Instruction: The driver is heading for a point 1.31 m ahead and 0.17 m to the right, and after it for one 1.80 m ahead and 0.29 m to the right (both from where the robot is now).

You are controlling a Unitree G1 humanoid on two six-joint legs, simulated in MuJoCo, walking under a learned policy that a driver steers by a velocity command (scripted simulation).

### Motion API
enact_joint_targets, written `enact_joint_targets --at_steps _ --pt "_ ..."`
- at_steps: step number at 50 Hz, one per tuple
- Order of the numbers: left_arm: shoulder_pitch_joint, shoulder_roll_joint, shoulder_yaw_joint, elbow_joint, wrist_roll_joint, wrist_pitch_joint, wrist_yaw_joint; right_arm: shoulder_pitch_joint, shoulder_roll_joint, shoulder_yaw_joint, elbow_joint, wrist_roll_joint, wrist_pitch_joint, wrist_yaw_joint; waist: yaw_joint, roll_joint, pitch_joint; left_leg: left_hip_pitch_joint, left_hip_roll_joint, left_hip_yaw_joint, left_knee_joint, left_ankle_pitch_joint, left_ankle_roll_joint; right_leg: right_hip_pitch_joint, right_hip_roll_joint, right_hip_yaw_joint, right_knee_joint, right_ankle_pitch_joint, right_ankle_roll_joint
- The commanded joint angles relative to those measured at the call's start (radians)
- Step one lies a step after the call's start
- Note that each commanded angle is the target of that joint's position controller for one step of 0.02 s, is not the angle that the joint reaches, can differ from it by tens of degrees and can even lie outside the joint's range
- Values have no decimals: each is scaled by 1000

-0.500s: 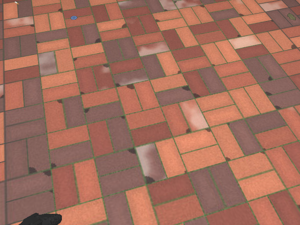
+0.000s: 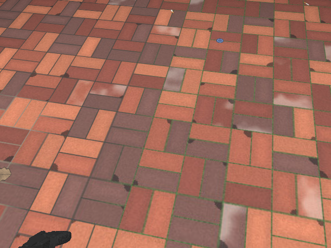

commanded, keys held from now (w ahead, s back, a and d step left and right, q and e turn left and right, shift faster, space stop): q+shift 0.16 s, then shift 0.12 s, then e+shift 0.38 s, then w+e+shift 0.34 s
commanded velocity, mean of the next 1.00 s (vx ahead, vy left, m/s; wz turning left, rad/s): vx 0.17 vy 0.00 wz -0.11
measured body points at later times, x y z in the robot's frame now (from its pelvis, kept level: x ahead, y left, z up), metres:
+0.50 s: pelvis +0.02 +0.05 +0.00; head +0.04 +0.09 +0.45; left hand +0.02 +0.36 -0.13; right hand +0.28 -0.13 -0.07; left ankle -0.01 +0.15 -0.74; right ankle +0.03 -0.10 -0.66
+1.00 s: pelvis +0.12 -0.03 -0.01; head +0.15 -0.06 +0.44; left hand +0.28 +0.25 -0.10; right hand +0.21 -0.35 -0.12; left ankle +0.04 +0.15 -0.65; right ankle +0.05 -0.10 -0.74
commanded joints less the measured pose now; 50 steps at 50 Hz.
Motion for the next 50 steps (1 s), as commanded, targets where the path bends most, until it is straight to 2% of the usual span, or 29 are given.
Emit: enact_joint_targets --at_steps 1,5,9,12,14,15,16,17,18,19,20,21,23,24,27,30,33,35,37,39,42,43,44,45,46,47,48,49,50 --pt "17 149 36 -53 8 6 10 -38 -62 -15 -99 3 -17 -2 47 -194 -79 -151 91 93 5 45 -41 189 -261 133 -151 218 -190" --pt "39 181 53 -33 5 10 -3 -66 -30 -3 -115 -8 -23 6 63 -192 -117 -120 149 119 -128 54 -49 249 -310 61 -151 267 -211" --pt "25 205 68 -20 -7 8 -24 -83 -7 6 -115 -16 -19 18 57 -188 -126 26 148 169 -303 65 -10 193 -334 -27 -142 288 -199" --pt "46 223 76 3 -40 0 -45 -87 -6 4 -118 -19 -9 26 43 -199 -142 131 107 195 -461 21 36 207 -364 -33 -89 379 -186" --pt "33 222 75 16 -71 -6 -51 -38 -9 -3 -98 -21 -3 32 -4 -192 -151 262 76 205 -683 132 91 185 -357 -58 -1 370 -135" --pt "79 184 60 43 -77 -9 -54 7 -35 -11 -76 -26 -5 27 -17 -144 -164 424 61 175 -824 283 129 89 -317 -92 79 311 -77" --pt "119 111 29 44 -34 -14 -61 52 -109 -27 -68 -29 -11 12 -5 60 -220 659 218 -35 -840 649 181 -114 -226 -165 272 1 14" --pt "116 67 2 9 6 -16 -68 -12 -151 -19 -93 -54 -26 3 17 279 -259 688 469 -263 -808 838 381 -327 -125 -149 464 -483 89" --pt "66 145 28 36 -13 -6 -60 -12 -37 12 -90 -75 -48 10 -51 112 -295 598 452 -185 -826 778 428 -292 -148 -20 584 -487 104" --pt "75 150 32 49 -44 4 -60 -39 0 30 -54 -81 -65 16 -22 96 -238 533 381 -71 -836 680 379 -270 -148 14 595 -446 96" --pt "108 141 33 74 -52 14 -52 -87 -9 25 -38 -73 -75 17 1 90 -197 506 329 -1 -849 570 328 -274 -142 24 584 -388 97" --pt "126 157 39 92 -45 26 -42 -126 -6 26 -28 -63 -82 14 6 112 -156 465 316 44 -861 574 308 -264 -129 40 598 -318 110" --pt "167 204 60 98 -50 37 -32 -161 -34 19 -22 -68 -82 -3 26 128 -117 409 312 108 -881 628 314 -254 -89 23 699 -251 132" --pt "175 206 65 94 -56 40 -28 -167 -29 19 -20 -69 -78 -11 24 112 -114 423 326 119 -890 601 321 -281 -88 21 728 -239 139" --pt "148 157 56 61 -55 55 -21 -167 3 24 -2 -67 -69 -30 9 76 -81 469 359 138 -915 473 319 -359 -121 22 681 -199 152" --pt "129 119 43 19 -46 60 -34 -169 -8 13 15 -69 -66 -37 0 62 -81 492 382 170 -922 438 326 -347 -150 1 581 -183 150" --pt "119 101 37 -23 -41 63 -53 -178 -32 -3 27 -60 -66 -28 0 52 -89 495 408 210 -910 498 333 -299 -159 -33 486 -198 124" --pt "105 108 37 -48 -51 64 -69 -128 -66 -21 41 -38 -78 -12 -24 51 -118 520 448 177 -986 137 325 -288 -169 -52 456 -214 84" --pt "77 123 42 -72 -59 59 -83 -116 -92 -33 56 -17 -100 -1 -18 59 -79 541 476 132 -1059 -131 300 -319 -179 -53 424 -259 36" --pt "63 120 43 -76 -66 51 -89 -114 -100 -41 71 -9 -117 11 -8 32 -40 579 480 148 -1084 -178 275 -330 -184 -61 375 -292 -8" --pt "75 112 44 -63 -70 50 -94 -120 -109 -50 89 6 -125 37 16 2 -21 598 453 240 -1052 -141 245 -255 -169 -109 290 -291 -59" --pt "115 109 46 -45 -70 52 -95 -146 -109 -50 90 11 -124 44 48 -13 -30 563 421 301 -1001 -111 226 -162 -144 -148 232 -255 -77" --pt "214 117 55 -4 -69 50 -90 -194 -103 -47 88 12 -123 46 111 -30 -60 481 365 383 -883 -14 198 12 -86 -213 160 -194 -96" --pt "391 174 86 61 -70 46 -78 -231 -65 -35 82 5 -126 46 198 -87 -107 362 284 471 -610 240 160 241 -13 -235 122 -190 -130" --pt "611 318 135 115 -75 37 -65 -314 0 -11 23 -13 -135 40 290 -318 -94 -34 188 490 -108 119 84 505 -167 155 21 -279 -251" --pt "535 365 122 64 -57 -7 -83 -379 56 13 -65 -20 -176 35 205 -446 -67 -457 -1 248 158 -210 48 593 -309 715 -180 -394 -393" --pt "462 272 93 16 -58 -44 -93 -407 -26 6 -75 0 -212 50 204 -258 -68 -566 53 112 188 -150 73 616 -391 744 -252 -404 -398" --pt "448 236 78 6 -55 -60 -90 -381 -34 9 -70 11 -234 62 161 -202 -53 -547 86 90 125 -81 101 582 -386 672 -238 -346 -374" --pt "419 215 68 2 -60 -62 -87 -321 -42 9 -39 -10 -244 65 114 -110 -30 -498 114 80 37 -9 106 521 -346 576 -219 -311 -342"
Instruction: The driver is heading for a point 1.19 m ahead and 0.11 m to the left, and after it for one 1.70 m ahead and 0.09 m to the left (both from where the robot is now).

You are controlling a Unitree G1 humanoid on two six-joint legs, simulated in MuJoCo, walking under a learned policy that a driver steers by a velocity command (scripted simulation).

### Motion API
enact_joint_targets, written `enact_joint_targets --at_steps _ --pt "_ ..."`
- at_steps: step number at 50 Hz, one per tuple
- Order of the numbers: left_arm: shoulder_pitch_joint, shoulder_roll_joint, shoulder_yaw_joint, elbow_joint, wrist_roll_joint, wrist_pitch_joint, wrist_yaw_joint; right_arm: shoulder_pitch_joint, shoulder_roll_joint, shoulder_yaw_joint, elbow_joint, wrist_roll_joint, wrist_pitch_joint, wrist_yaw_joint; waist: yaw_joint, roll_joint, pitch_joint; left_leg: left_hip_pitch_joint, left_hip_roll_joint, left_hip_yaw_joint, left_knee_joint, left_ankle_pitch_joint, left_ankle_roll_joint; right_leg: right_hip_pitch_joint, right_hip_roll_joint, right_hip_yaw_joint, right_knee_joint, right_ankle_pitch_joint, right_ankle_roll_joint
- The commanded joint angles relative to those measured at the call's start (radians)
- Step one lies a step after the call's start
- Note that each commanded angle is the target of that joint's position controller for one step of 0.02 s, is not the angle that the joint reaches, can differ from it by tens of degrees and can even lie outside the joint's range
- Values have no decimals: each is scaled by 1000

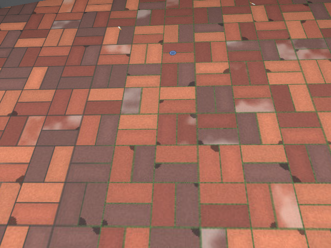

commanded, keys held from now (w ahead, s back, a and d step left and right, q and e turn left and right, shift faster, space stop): w+e+shift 0.22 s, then w+shift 0.06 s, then w+q+shift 0.72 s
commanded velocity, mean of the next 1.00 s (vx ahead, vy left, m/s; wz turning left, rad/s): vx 0.94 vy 0.00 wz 0.07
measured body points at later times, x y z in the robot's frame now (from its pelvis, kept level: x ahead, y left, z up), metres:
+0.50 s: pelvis +0.40 -0.05 +0.01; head +0.42 -0.07 +0.46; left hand +0.66 +0.12 -0.06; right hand +0.31 -0.32 -0.12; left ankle +0.44 +0.07 -0.73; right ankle +0.33 -0.15 -0.65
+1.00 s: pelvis +0.80 -0.17 -0.01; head +0.82 -0.15 +0.44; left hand +0.72 +0.12 -0.13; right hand +1.08 -0.39 -0.05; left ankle +0.98 -0.04 -0.66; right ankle +0.64 -0.31 -0.73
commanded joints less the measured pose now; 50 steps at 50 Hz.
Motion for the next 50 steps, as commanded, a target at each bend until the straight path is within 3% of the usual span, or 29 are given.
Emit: enact_joint_targets --at_steps 1,4,8,12,13,14,15,16,17,18,19,20,21,22,24,26,28,31,33,34,35,36,37,38,39,40,42,46,50 --pt "129 128 20 -44 5 -38 11 -201 -92 5 -161 -29 -87 17 47 -90 35 -604 -2 -104 -32 118 20 419 -262 546 -411 37 -254" --pt "92 129 9 -67 9 -39 50 -227 -73 11 -162 -39 -73 26 15 -62 70 -450 -46 -66 -240 280 -33 238 -179 423 -451 190 -216" --pt "127 158 20 -39 0 -31 87 -377 13 48 -216 -22 -73 38 58 -128 117 -189 -129 -9 -564 480 -55 -7 -116 336 -497 239 -156" --pt "143 148 23 -8 -9 -38 94 -323 -71 16 -214 4 -78 30 16 -204 73 -51 -112 -74 -672 506 -24 116 -168 373 -440 436 -97" --pt "147 148 24 -2 6 -32 93 -255 -97 3 -198 4 -76 22 -14 -227 12 20 -130 -53 -656 459 -6 176 -168 359 -353 660 -81" --pt "139 150 22 0 33 -22 87 -105 -130 -19 -163 12 -68 8 -93 -252 -99 178 -159 -6 -622 399 20 199 -146 327 -173 909 -59" --pt "94 141 12 -7 52 -18 81 109 -147 -29 -118 13 -52 -6 -218 -274 -213 441 -125 12 -551 364 46 83 -113 281 84 1002 -25" --pt "95 34 -22 -27 75 -29 79 342 -181 -27 -74 -10 -37 -16 -273 -134 -371 777 34 -222 -456 98 99 -167 -61 286 469 672 -2" --pt "320 -123 -59 -44 -2 -53 57 379 -248 -32 -17 -45 -41 9 -94 460 -515 932 245 -945 -819 -406 295 -434 114 322 819 -70 42" --pt "221 4 -51 -28 -37 -61 53 306 -122 -9 -36 -25 -48 15 -139 373 -358 836 223 -1046 -961 -492 282 -522 59 287 875 -30 31" --pt "78 51 -43 -54 -40 -68 45 234 -62 2 -32 -18 -42 8 -138 221 -202 701 197 -875 -935 -374 278 -566 18 247 882 26 14" --pt "-38 52 -52 -78 -8 -84 43 213 -66 2 -31 -24 -37 6 -128 33 -136 541 153 -765 -933 -174 271 -516 -12 226 822 54 1" --pt "-109 43 -52 -103 20 -97 41 185 -64 4 -29 -33 -37 9 -95 -28 -85 404 115 -688 -930 -44 276 -469 -36 227 719 65 -5" --pt "-113 30 -54 -112 23 -100 33 161 -40 14 -29 -42 -40 3 -46 -1 -68 320 90 -648 -941 3 289 -422 -61 243 657 73 -4" --pt "-122 7 -66 -123 29 -101 28 158 -12 27 -22 -20 -38 -8 -5 34 -7 224 73 -600 -989 49 312 -400 -77 234 509 30 16" --pt "-181 -7 -84 -160 43 -109 22 143 -48 21 -25 4 -37 -25 23 20 68 77 88 -556 -1022 60 304 -351 -100 219 312 49 48" --pt "-210 1 -88 -163 48 -121 7 114 -104 2 -50 12 -34 -36 32 14 68 -95 23 -434 -1027 83 256 -113 -57 159 123 249 79" --pt "-188 50 -56 -143 22 -111 14 190 -112 -2 -53 16 -28 -36 41 17 42 -139 20 -405 -981 102 198 129 -16 135 41 393 116" --pt "-78 92 -19 -120 11 -106 34 230 -80 11 -48 8 -19 -31 114 -13 -17 -107 -27 -358 -738 211 138 277 4 110 -12 298 100" --pt "83 124 4 -92 16 -104 44 204 -48 26 -66 -9 -21 -25 208 -52 -120 -204 -76 -309 -462 272 90 479 -53 154 13 250 78" --pt "265 200 19 -64 25 -96 54 229 61 59 -93 -37 -23 -26 225 -259 -255 -308 -133 -255 -56 -72 63 633 -264 458 -81 -72 23" --pt "225 260 27 -63 49 -92 38 361 94 74 -135 50 -33 -35 111 -570 -308 -508 -133 -202 229 -68 61 641 -443 1066 -389 -441 -111" --pt "133 163 9 -72 32 -91 35 286 24 60 -112 74 -20 -48 107 -348 -133 -598 -65 -183 347 41 52 520 -421 1039 -442 -547 -109" --pt "104 107 -2 -54 26 -86 38 205 17 61 -121 54 -11 -45 102 -254 -35 -627 -24 -148 368 108 58 432 -404 841 -414 -368 -102" --pt "64 61 -12 -40 44 -82 36 167 24 60 -113 29 7 -41 74 -130 17 -567 16 -139 337 151 60 319 -353 662 -398 -160 -85" --pt "18 32 -16 -25 59 -82 37 145 26 53 -125 16 18 -32 34 -144 50 -517 44 -160 276 176 61 222 -319 533 -393 -18 -78" --pt "-39 -13 -21 1 47 -88 39 107 47 51 -139 21 50 -14 -6 -148 80 -466 77 -166 200 176 65 147 -266 307 -420 170 -30" --pt "-66 35 -7 26 46 -101 57 13 52 62 -190 3 58 8 -29 -74 104 -465 75 -120 7 338 52 128 -244 51 -479 392 -22" --pt "-5 137 13 60 43 -98 64 -145 37 67 -224 -3 41 46 16 -4 130 -286 2 43 -359 524 101 176 -207 -131 -520 615 18"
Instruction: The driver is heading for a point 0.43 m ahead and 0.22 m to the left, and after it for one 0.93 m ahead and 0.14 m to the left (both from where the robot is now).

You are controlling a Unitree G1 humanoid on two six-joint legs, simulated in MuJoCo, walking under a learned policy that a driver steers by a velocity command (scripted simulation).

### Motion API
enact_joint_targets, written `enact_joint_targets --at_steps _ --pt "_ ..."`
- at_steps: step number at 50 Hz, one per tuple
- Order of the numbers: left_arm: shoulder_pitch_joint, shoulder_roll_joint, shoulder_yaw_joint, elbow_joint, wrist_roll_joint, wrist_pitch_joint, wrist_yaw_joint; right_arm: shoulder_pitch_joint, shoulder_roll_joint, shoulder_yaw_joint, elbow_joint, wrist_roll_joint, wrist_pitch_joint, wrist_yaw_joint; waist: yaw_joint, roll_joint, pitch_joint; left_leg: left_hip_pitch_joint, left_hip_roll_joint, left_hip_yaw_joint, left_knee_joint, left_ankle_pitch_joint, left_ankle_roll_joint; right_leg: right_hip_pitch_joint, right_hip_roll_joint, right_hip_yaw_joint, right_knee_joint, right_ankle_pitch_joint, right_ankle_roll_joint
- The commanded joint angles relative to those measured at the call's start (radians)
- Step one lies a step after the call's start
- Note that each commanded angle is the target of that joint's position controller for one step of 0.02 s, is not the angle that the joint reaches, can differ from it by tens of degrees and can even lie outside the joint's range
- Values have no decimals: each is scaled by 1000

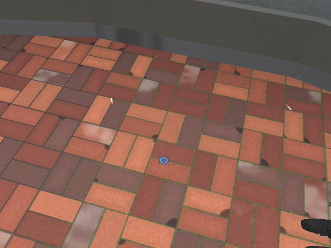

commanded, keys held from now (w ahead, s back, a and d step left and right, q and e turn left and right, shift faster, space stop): w+q+shift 0.30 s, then q+shift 0.28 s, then e+shift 0.42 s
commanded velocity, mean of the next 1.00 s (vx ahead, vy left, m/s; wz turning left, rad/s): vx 0.52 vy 0.00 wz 0.53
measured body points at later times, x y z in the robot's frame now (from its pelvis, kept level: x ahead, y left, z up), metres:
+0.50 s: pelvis +0.45 +0.04 +0.00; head +0.47 +0.08 +0.45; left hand +0.62 +0.37 -0.03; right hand +0.59 -0.22 -0.10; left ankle +0.28 +0.06 -0.72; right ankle +0.73 +0.02 -0.69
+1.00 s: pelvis +0.59 +0.07 +0.02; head +0.60 +0.10 +0.47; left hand +0.53 +0.39 -0.10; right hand +0.87 -0.05 -0.06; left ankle +0.55 +0.18 -0.72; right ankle +0.68 -0.01 -0.65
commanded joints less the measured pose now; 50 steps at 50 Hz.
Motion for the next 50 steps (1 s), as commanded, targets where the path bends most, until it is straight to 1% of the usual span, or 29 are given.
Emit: enact_joint_targets --at_steps 1,3,5,6,7,8,9,11,14,18,20,24,26,27,28,29,30,31,33,35,37,39,42,43,44,45,46,48,50 --pt "-154 169 22 -103 3 -23 4 -59 3 14 -63 0 -16 29 -89 -26 90 241 -71 97 -203 93 45 -180 -225 2 -112 867 -108" --pt "-135 234 37 -106 -1 1 9 24 -69 -18 -54 18 -12 28 -170 -132 -1 381 -161 160 -204 -16 78 -73 -249 -12 93 1400 -97" --pt "-205 258 44 -147 -9 15 8 418 -193 -84 47 20 11 15 -375 -156 -189 880 -195 107 -234 -73 155 -241 -249 15 584 1518 -101" --pt "-208 165 18 -145 -10 -1 3 529 -219 -97 105 29 26 -7 -390 6 -164 1140 -134 -39 -305 -55 195 -534 -110 31 993 630 -53" --pt "-67 -6 -38 -216 2 -41 -11 393 -284 -86 53 0 11 -10 -162 335 -234 1321 39 -575 -409 -243 361 -909 56 183 1368 -174 -26" --pt "-146 85 -39 -266 -26 -85 -18 394 -227 -78 8 -18 -11 -11 -229 204 -406 1361 150 -914 -655 -625 421 -1013 38 385 1369 -101 -64" --pt "-276 134 -28 -297 -54 -99 -15 396 -188 -72 17 -21 -33 -11 -236 49 -245 1215 146 -923 -760 -672 355 -1043 0 383 1271 -15 -87" --pt "-286 100 -33 -270 -19 -91 0 268 -148 -56 18 -26 -64 -5 -112 -154 -57 854 74 -751 -763 -466 297 -908 -72 388 1079 87 -79" --pt "-243 108 -21 -252 2 -44 -4 197 -84 -36 20 -18 -67 -26 -42 -63 26 599 -31 -552 -786 -287 293 -791 -111 381 899 117 -16" --pt "-495 9 -50 -349 44 -49 -12 217 -105 -43 62 0 -44 -72 -119 -37 103 358 -184 -317 -700 146 188 -615 -10 244 448 451 21" --pt "-541 -6 -45 -372 28 -56 -28 305 -121 -57 101 1 -16 -83 -181 -5 18 351 -195 -352 -659 73 119 -453 74 219 300 661 18" --pt "-531 83 2 -389 -15 -51 -23 299 -92 -61 114 14 8 -102 -149 75 -36 562 -168 -491 -445 13 52 -416 73 324 165 603 7" --pt "-273 112 22 -338 2 -50 -12 249 -61 -55 81 1 12 -101 -11 84 -233 598 -214 -421 -87 73 -33 -128 -17 335 171 719 -39" --pt "-162 144 13 -321 10 -39 -7 330 77 -13 56 -39 21 -94 -46 -140 -393 405 -268 -320 240 -703 -75 167 -296 558 354 1169 -87" --pt "-153 157 8 -330 52 -26 -20 602 32 -7 48 -3 26 -74 -156 -441 -604 240 -277 -346 549 -824 -104 357 -551 980 305 1148 -268" --pt "-263 162 23 -349 31 -7 -19 566 -85 -28 60 14 40 -64 -148 -363 -599 189 -152 -291 659 -623 -137 269 -546 1041 196 584 -350" --pt "-331 66 -1 -371 27 12 -8 380 -135 -41 49 9 56 -67 -98 -205 -436 182 -132 -205 598 -515 -156 84 -397 843 124 385 -311" --pt "-378 22 -25 -361 27 31 -3 296 -133 -44 41 0 73 -78 -106 -91 -309 207 -123 -164 552 -459 -166 -91 -308 706 101 348 -259" --pt "-405 35 -30 -316 27 37 -15 259 -61 -20 21 -9 82 -82 -140 -101 -144 297 -104 -155 353 -490 -146 -348 -207 558 61 455 -237" --pt "-405 19 -34 -268 26 22 -36 247 35 17 32 -34 57 -87 -159 -109 -140 443 -100 -110 37 -552 -125 -439 -151 461 48 706 -231" --pt "-386 55 -17 -239 3 27 -44 214 38 24 42 -57 37 -91 -144 -131 -194 517 -109 -93 -162 -449 -125 -386 -161 479 72 878 -268" --pt "-367 111 3 -231 -15 45 -44 214 -9 13 58 -44 44 -87 -145 -146 -220 579 -135 -101 -265 -321 -108 -375 -189 540 62 681 -283" --pt "-404 135 13 -256 -39 79 -34 160 -52 -3 41 -46 63 -75 -168 -135 -119 723 -150 -92 -443 -202 -29 -591 -148 605 0 85 -219" --pt "-388 114 7 -252 -40 83 -31 159 -77 -12 29 -53 65 -78 -178 -113 -87 792 -95 -136 -500 -227 13 -697 -112 596 22 -60 -174" --pt "-383 86 2 -272 -41 85 -30 191 -141 -29 32 -75 66 -83 -184 8 -85 829 56 -269 -568 -359 86 -820 -52 496 129 -153 -118" --pt "-381 70 1 -283 -51 82 -26 200 -151 -38 43 -89 65 -86 -187 175 -81 761 218 -436 -704 -369 182 -842 61 317 396 -152 -72" --pt "-328 97 16 -273 -42 82 -22 120 -133 -31 27 -97 51 -90 -152 202 -69 698 294 -476 -729 -216 223 -828 31 275 662 -131 -29" --pt "-191 127 40 -210 -37 111 -9 -32 -40 -6 -7 -70 27 -98 -72 121 -66 656 200 -297 -694 -60 161 -805 -4 280 879 -56 14" --pt "-171 93 35 -206 -31 136 -2 -64 -21 0 -8 -52 19 -99 -70 98 -54 664 166 -175 -678 68 148 -831 -40 257 979 11 55"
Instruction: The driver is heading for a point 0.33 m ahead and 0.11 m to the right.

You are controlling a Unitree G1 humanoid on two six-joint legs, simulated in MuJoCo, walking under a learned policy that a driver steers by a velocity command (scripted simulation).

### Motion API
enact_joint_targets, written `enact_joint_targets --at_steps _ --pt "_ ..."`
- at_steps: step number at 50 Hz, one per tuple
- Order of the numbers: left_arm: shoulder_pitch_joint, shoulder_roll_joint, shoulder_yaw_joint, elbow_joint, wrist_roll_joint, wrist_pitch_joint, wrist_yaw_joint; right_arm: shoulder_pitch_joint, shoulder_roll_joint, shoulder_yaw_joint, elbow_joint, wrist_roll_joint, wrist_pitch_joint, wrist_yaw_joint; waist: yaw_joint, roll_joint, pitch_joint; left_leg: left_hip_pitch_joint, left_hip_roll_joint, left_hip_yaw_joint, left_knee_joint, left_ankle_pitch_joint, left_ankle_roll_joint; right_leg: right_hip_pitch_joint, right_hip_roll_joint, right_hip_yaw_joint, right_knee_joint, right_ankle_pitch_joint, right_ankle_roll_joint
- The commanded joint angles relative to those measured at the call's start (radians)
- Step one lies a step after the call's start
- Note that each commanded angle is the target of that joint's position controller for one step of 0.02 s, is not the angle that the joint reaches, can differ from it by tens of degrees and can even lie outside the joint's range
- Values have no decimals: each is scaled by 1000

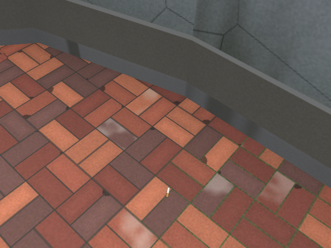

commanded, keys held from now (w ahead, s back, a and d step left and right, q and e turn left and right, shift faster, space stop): e+shift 0.56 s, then shift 0.14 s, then q+shift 0.30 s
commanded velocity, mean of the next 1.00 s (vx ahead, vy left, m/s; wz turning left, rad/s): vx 0.01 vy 0.00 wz -0.54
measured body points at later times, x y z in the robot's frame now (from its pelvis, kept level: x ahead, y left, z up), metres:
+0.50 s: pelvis +0.02 -0.05 +0.00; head +0.06 -0.09 +0.45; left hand +0.30 +0.14 -0.07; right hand +0.06 -0.39 -0.10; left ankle +0.14 +0.08 -0.68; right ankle +0.01 -0.15 -0.74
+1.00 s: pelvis +0.05 -0.05 +0.00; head +0.08 -0.06 +0.45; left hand +0.33 +0.09 -0.10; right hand +0.00 -0.35 -0.11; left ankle +0.15 +0.03 -0.74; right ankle -0.05 -0.14 -0.74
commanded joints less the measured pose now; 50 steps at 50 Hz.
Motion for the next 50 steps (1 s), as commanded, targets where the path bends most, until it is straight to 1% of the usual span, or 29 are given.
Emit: enact_joint_targets --at_steps 1,3,5,7,10,11,12,13,14,15,16,17,19,23,28,32,33,34,35,36,37,39,40,41,43,45,48,49,50 --pt "33 59 22 -67 1 19 9 -95 -122 -41 -76 14 -25 -11 -8 155 -68 107 242 -105 -196 291 185 -117 -92 -9 177 45 59" --pt "-39 23 3 -109 -2 20 -7 -57 -137 -53 -60 13 -14 -15 -48 145 -85 161 235 -48 -171 298 184 -93 -121 -33 21 92 69" --pt "-81 0 -13 -145 3 16 -29 -29 -179 -72 -49 15 -4 -14 -74 156 -114 171 260 -13 -146 340 187 -5 -129 -64 -125 78 54" --pt "-73 31 -6 -160 2 16 -42 0 -218 -92 -34 23 -2 -5 -77 173 -135 178 300 -3 -118 398 186 69 -109 -107 -216 63 29" --pt "-6 57 14 -154 3 30 -42 -14 -213 -101 -21 60 -14 11 -25 167 -139 144 316 51 -9 365 118 209 -73 -141 -422 161 -36" --pt "38 83 29 -139 10 33 -28 27 -183 -98 1 64 -22 19 -10 109 -145 83 277 103 93 268 58 316 -47 -116 -512 266 -73" --pt "102 189 64 -136 11 30 -7 58 -145 -92 1 39 -27 26 1 -105 -144 -131 179 184 351 16 -34 501 -167 109 -598 637 -150" --pt "95 328 88 -168 42 14 -3 -35 -94 -68 -90 3 -33 22 -3 -389 -167 -474 -4 115 604 -447 -117 600 -414 571 -646 820 -382" --pt "113 247 70 -174 59 -11 -15 -131 -150 -82 -89 4 -35 14 80 -193 -243 -503 -5 -67 746 -454 -100 620 -416 544 -669 741 -420" --pt "87 224 58 -163 54 -27 -13 -138 -148 -83 -89 26 -35 9 50 -144 -211 -506 0 -99 761 -371 -71 578 -371 464 -669 660 -376" --pt "23 198 54 -167 28 -29 -2 -101 -147 -85 -62 28 -35 -1 8 -64 -177 -503 17 -112 717 -277 -61 537 -310 396 -664 569 -319" --pt "-44 166 42 -180 6 -18 10 -78 -166 -91 -52 20 -33 -10 -22 -54 -153 -490 24 -118 658 -205 -63 490 -282 361 -662 535 -284" --pt "-101 145 31 -204 15 -1 27 -41 -154 -91 -30 17 -34 -4 -56 -79 -166 -387 -14 -105 611 -117 -80 397 -224 321 -661 545 -266" --pt "-91 161 40 -205 10 11 43 -45 -118 -74 -10 29 -40 7 -42 -75 -178 -320 -69 -126 372 -52 -102 381 -185 365 -646 426 -253" --pt "-107 174 50 -215 9 22 35 -48 -149 -80 -5 36 -52 24 -28 -140 -160 -207 -102 -156 186 -60 -90 329 -162 493 -635 324 -244" --pt "-141 135 33 -215 4 27 29 34 -169 -91 22 34 -67 38 -53 -152 -187 0 -59 -120 -65 78 -48 315 -124 496 -542 378 -201" --pt "-101 100 21 -206 9 27 27 35 -197 -98 17 23 -66 36 -38 -80 -192 91 37 -193 -129 142 -10 262 -75 454 -471 231 -162" --pt "-29 52 4 -206 19 24 24 -20 -274 -108 -7 6 -56 29 35 194 -173 154 229 -429 -188 271 102 133 72 284 -285 -95 -100" --pt "-61 120 22 -216 24 12 26 14 -256 -107 -1 -18 -55 29 -2 309 -138 110 350 -626 -235 281 258 19 108 192 -42 -256 -44" --pt "-50 170 37 -190 28 6 29 -4 -207 -89 -15 -5 -59 29 -3 219 -128 76 343 -598 -221 223 279 22 66 213 90 -204 -21" --pt "-63 154 34 -166 30 8 29 -27 -162 -73 -16 11 -57 26 -4 156 -114 47 272 -498 -207 163 238 51 56 218 120 -143 -2" --pt "-49 42 -3 -138 48 16 26 -64 -87 -35 -7 28 -54 31 11 137 -104 27 171 -398 -209 69 170 118 11 193 16 -70 34" --pt "-58 12 -16 -139 53 12 18 -72 -101 -36 -3 35 -44 32 15 165 -88 15 120 -347 -211 84 150 157 -13 110 -104 -55 46" --pt "-98 2 -20 -148 49 5 14 -54 -142 -52 -6 42 -29 30 -10 202 -70 14 81 -329 -199 126 143 188 -6 53 -217 -61 52" --pt "-148 25 -9 -154 27 -8 19 44 -243 -91 -1 45 -6 25 -66 235 -83 104 95 -399 -168 187 167 191 33 29 -342 -95 49" --pt "-123 43 1 -134 7 -17 23 62 -253 -100 -10 54 0 20 -64 243 -112 167 121 -489 -163 204 179 206 44 55 -455 -34 30" --pt "-29 53 14 -81 7 -32 22 26 -230 -103 -28 86 7 5 -11 228 -154 88 85 -497 -129 207 126 407 26 54 -706 176 -28" --pt "6 85 25 -70 16 -33 24 34 -202 -98 -31 84 8 -1 -8 186 -189 -28 49 -453 -71 128 79 549 -61 94 -706 235 -61" --pt "5 163 44 -64 47 -27 25 11 -150 -86 -63 78 1 0 -22 -67 -152 -238 -54 -280 95 -38 16 595 -235 264 -700 350 -166"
